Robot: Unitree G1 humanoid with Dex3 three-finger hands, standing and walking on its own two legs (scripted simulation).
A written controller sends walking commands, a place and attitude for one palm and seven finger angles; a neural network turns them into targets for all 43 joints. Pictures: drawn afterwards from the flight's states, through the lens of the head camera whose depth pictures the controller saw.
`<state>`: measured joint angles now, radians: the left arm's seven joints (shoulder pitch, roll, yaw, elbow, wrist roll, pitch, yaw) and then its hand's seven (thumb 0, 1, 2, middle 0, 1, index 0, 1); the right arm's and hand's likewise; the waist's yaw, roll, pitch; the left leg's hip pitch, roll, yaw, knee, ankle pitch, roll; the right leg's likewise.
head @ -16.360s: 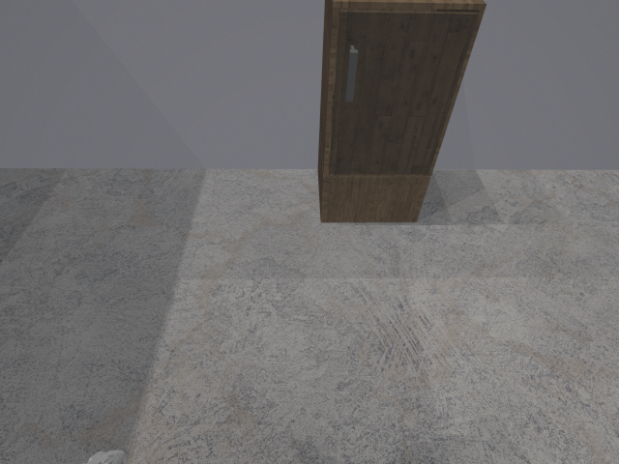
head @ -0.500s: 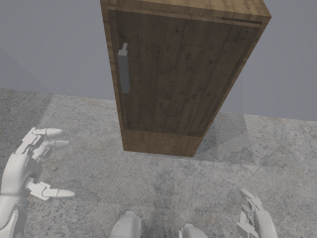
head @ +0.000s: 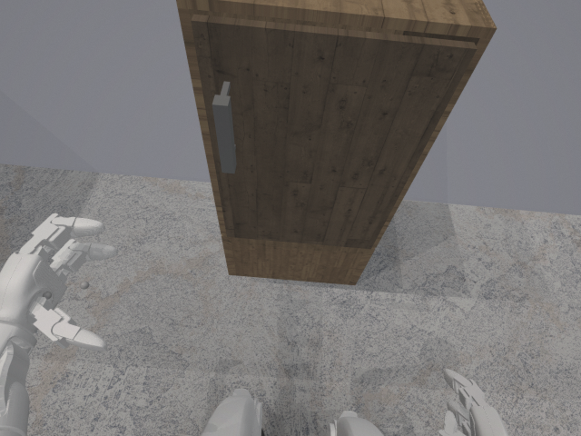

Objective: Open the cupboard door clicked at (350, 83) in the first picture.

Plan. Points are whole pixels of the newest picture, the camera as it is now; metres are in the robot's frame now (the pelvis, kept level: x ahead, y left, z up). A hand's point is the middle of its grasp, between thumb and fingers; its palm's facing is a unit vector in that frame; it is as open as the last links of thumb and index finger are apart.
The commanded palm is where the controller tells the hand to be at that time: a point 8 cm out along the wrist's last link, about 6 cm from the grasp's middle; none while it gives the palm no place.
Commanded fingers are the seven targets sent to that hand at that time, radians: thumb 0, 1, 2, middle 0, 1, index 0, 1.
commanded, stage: raise the hand with hooked fingers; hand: left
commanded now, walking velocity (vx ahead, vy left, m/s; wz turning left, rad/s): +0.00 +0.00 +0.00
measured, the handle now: (227, 129) +0.59 +0.15 +0.03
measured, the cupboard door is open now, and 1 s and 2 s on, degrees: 0 0 0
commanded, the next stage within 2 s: move the hooked fingers beside the handle in 0.38 s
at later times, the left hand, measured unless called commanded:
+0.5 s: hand (113, 286) +0.29 +0.24 +0.04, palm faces +0.01 -1.00 -0.04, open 14.0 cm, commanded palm +0.27 +0.29 +0.05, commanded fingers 0.00 -0.50 0.30 -0.30 -1.20 -0.30 -1.20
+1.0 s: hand (138, 233) +0.36 +0.24 +0.04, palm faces +0.01 -1.00 -0.03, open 14.0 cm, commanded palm +0.35 +0.28 +0.04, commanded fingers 0.00 -0.50 0.30 -0.30 -1.20 -0.30 -1.20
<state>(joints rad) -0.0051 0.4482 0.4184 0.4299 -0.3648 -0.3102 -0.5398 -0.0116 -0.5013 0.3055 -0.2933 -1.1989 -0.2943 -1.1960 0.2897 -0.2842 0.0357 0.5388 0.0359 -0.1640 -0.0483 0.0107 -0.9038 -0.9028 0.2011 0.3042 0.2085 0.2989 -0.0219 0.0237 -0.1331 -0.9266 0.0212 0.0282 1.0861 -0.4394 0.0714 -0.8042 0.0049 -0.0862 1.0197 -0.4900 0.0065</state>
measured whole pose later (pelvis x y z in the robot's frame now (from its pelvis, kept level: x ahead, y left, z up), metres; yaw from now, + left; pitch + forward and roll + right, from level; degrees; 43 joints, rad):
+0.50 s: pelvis +0.00 -0.03 +0.00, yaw +0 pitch +16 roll -3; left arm 0.01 0.41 0.42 0.45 -0.38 -0.37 -0.53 -0.01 -0.50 0.31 -0.30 -1.20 -0.30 -1.20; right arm 0.26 -0.28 0.03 0.54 0.04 -0.17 -0.05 0.01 -0.91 -0.90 0.20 0.30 0.21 0.30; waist -0.02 0.03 -0.14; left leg -0.94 0.04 0.01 1.11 -0.46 0.03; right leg -0.83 0.03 -0.10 1.07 -0.52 -0.03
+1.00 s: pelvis +0.01 -0.03 -0.01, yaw -1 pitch +18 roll -3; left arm -0.26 0.45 0.43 0.65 -0.30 -0.36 -0.47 -0.01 -0.50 0.31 -0.30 -1.20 -0.30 -1.20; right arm 0.31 -0.28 0.03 0.58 0.03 -0.12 -0.04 0.01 -0.91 -0.90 0.20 0.30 0.21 0.30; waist -0.06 0.02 -0.14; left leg -0.98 0.05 0.03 1.12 -0.46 0.04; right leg -0.88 0.03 -0.08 1.08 -0.52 -0.03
